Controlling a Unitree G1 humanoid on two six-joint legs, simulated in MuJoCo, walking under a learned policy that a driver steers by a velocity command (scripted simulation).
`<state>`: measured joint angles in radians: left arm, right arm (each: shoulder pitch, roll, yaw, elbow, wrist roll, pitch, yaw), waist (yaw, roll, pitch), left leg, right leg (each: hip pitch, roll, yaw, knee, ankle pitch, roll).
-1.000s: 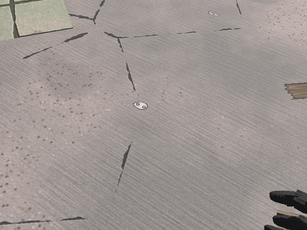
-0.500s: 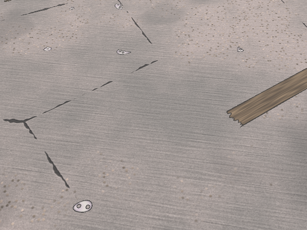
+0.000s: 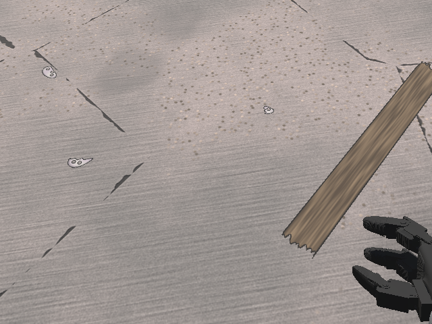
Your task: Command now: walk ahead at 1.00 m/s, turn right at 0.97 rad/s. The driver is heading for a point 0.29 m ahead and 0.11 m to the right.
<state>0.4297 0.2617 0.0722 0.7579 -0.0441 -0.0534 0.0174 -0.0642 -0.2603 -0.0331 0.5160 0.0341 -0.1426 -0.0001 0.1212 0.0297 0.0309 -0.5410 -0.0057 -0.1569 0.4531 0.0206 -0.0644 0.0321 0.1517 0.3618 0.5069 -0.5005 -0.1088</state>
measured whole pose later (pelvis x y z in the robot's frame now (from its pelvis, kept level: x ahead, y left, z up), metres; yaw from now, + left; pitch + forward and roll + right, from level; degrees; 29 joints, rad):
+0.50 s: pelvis +0.33 +0.00 +0.00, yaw -18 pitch +2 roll +2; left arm -0.02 0.27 0.01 0.59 0.03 -0.06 -0.04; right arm 0.34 -0.30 -0.03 0.83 0.01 -0.08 0.00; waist -0.08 -0.01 0.08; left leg -0.18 -0.01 0.01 0.97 -0.57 -0.04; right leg -0.51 0.06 0.02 0.56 -0.06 -0.07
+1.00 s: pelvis +0.44 +0.02 +0.02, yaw -19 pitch -1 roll +0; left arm 0.21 0.24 0.03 0.85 0.02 0.01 0.01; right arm 0.19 -0.23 0.01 0.82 -0.02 -0.02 -0.02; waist 0.01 0.00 0.02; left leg -0.25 0.02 -0.02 0.55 -0.29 -0.02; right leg -0.30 0.04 0.07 0.52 -0.21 0.00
